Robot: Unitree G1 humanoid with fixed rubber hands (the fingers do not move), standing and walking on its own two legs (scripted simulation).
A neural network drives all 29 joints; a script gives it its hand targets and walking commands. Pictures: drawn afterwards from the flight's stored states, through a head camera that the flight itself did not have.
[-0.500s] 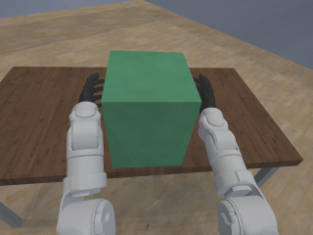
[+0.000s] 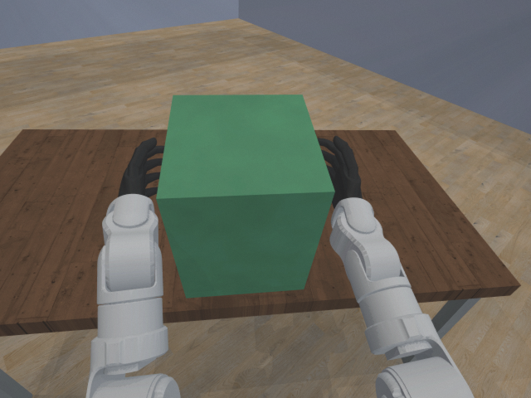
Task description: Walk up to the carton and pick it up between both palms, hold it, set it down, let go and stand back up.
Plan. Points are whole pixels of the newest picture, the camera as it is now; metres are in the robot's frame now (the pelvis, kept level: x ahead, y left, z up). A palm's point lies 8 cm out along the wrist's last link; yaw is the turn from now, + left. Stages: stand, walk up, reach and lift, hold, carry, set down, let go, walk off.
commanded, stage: hold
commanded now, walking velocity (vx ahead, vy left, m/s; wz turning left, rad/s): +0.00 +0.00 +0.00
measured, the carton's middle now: (242, 198) +0.39 +0.01 +0.12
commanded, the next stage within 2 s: none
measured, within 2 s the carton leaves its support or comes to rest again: neither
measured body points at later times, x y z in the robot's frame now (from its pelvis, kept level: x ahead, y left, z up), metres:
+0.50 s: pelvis -0.02 -0.02 +0.00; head -0.06 +0.01 +0.45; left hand +0.36 +0.13 +0.19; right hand +0.35 -0.17 +0.19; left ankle +0.03 +0.11 -0.75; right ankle +0.00 -0.13 -0.75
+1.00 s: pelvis -0.02 -0.01 +0.00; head -0.05 +0.02 +0.45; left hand +0.35 +0.13 +0.17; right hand +0.34 -0.16 +0.17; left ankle +0.03 +0.11 -0.75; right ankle +0.00 -0.13 -0.75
